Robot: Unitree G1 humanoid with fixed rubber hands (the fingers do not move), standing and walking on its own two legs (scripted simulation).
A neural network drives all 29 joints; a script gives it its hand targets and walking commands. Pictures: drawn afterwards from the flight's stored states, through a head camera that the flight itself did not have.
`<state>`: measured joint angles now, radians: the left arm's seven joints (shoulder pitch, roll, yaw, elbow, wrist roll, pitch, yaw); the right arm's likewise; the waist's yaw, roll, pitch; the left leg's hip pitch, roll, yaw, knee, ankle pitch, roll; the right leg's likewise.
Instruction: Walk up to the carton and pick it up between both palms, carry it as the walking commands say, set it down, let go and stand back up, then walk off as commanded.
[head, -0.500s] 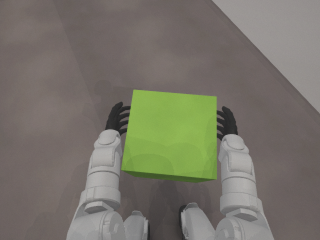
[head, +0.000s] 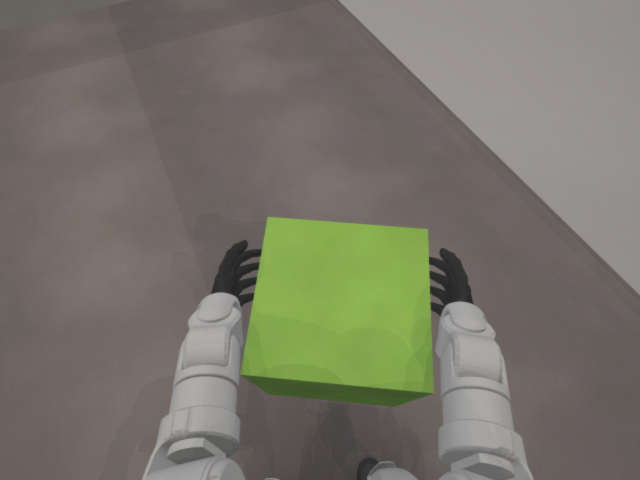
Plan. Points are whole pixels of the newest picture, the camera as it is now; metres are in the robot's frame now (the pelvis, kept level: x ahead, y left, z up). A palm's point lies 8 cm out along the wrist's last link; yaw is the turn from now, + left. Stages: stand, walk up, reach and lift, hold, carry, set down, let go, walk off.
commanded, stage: reach and lift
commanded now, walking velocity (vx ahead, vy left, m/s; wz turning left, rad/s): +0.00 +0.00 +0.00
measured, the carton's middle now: (338, 322) +0.34 -0.02 -0.09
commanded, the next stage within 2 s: hold in 1.88 s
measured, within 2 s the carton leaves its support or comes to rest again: neither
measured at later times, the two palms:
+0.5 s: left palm (211, 289) +0.33 +0.13 +0.06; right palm (472, 296) +0.31 -0.17 +0.06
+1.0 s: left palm (190, 299) +0.31 +0.15 +0.07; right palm (464, 296) +0.31 -0.15 +0.07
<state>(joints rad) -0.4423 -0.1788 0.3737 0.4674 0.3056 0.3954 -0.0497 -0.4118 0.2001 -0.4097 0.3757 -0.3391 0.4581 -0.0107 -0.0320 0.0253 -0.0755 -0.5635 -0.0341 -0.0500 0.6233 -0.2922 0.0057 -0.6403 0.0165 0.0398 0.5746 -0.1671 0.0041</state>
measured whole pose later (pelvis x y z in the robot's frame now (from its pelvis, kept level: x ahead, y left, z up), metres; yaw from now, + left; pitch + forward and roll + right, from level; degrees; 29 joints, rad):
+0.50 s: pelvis +0.02 +0.00 +0.02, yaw +1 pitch -2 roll +0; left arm -0.34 -0.17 0.28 0.38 0.29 0.59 -0.03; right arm -0.33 0.17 -0.31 0.30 -0.31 0.65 -0.02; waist -0.05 0.02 -0.02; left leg -0.13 -0.03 -0.07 0.42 -0.25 0.01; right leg -0.21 0.01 0.03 0.38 -0.14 0.01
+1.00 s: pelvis +0.01 +0.01 +0.02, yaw +0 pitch -8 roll +0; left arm -0.33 -0.17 0.26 0.30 0.30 0.72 -0.03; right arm -0.33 0.17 -0.29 0.26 -0.31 0.75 -0.02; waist -0.01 0.02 0.04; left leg -0.01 -0.03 -0.06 0.39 -0.25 0.01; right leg -0.09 0.01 0.03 0.36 -0.14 0.01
